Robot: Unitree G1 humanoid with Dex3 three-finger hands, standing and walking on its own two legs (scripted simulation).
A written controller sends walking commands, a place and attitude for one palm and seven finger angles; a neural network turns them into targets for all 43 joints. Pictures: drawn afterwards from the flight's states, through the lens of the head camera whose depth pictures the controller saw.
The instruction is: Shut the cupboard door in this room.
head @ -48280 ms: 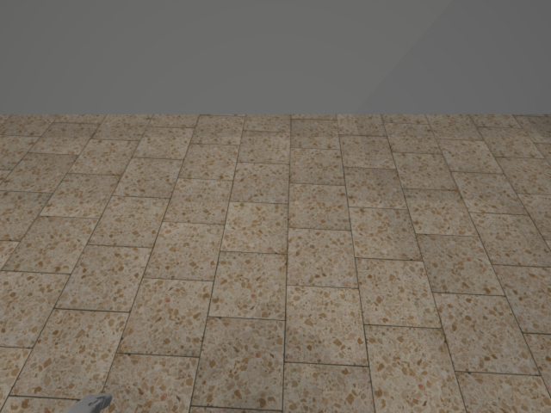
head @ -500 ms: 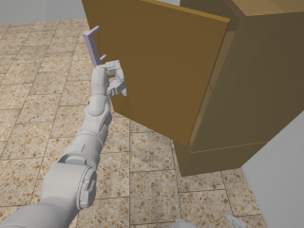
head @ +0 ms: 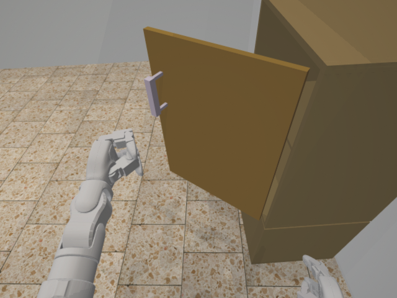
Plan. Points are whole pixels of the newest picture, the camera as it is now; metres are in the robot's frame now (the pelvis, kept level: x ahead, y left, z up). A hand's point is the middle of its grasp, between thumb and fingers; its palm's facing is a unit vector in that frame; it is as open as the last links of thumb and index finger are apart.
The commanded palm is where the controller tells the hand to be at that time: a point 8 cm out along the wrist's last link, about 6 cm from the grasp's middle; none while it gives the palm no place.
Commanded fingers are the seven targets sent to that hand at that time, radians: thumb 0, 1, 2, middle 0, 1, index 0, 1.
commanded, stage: draw the hand back to the body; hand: left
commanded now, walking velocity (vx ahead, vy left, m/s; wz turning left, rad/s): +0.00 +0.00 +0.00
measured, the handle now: (157, 94) +0.64 +0.17 +0.08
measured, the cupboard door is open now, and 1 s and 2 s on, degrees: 52 52 52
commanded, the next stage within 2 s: step back with the hand held close in 1.04 s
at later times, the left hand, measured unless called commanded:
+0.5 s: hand (57, 191) +0.24 +0.25 +0.16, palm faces +0.36 -0.86 -0.36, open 4.8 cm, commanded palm +0.19 +0.29 +0.17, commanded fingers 0.00 0.90 0.90 -0.39 -0.51 -0.39 -0.51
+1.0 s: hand (16, 213) +0.20 +0.28 +0.17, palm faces +0.48 -0.79 -0.39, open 7.4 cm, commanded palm +0.15 +0.31 +0.19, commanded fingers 0.00 0.90 0.90 -0.20 -0.30 -0.20 -0.30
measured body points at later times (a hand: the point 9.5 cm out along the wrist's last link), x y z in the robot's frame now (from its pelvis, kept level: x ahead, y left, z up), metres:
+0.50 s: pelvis +0.03 +0.01 +0.01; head +0.01 -0.02 +0.46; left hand +0.22 +0.29 +0.18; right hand +0.21 -0.19 -0.09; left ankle -0.02 +0.10 -0.73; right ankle +0.03 -0.10 -0.73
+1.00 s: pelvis +0.01 +0.01 +0.01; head -0.01 -0.01 +0.46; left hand +0.17 +0.32 +0.19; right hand +0.20 -0.20 -0.07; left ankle -0.02 +0.10 -0.73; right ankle +0.03 -0.10 -0.73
